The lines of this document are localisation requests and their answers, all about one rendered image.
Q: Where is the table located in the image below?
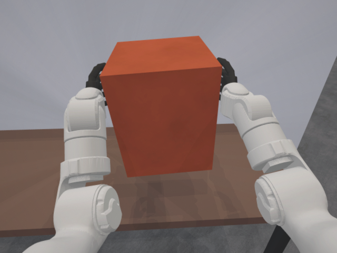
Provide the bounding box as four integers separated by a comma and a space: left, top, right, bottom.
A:
0, 123, 291, 253

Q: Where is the robot right hand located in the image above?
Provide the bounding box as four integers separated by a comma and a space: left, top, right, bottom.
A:
217, 57, 237, 100

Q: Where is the right robot upper arm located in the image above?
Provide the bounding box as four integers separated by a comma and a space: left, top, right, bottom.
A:
255, 167, 337, 253

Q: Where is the robot left forearm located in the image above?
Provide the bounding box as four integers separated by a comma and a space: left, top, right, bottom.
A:
53, 87, 111, 227

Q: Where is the left robot upper arm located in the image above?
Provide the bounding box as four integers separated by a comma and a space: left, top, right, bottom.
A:
22, 184, 122, 253

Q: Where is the robot right forearm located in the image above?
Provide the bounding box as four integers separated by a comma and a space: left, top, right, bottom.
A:
220, 83, 328, 208

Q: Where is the robot left hand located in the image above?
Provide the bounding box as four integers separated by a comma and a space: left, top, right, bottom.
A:
86, 63, 107, 106

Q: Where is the carton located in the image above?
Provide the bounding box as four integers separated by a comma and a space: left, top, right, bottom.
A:
100, 36, 222, 177

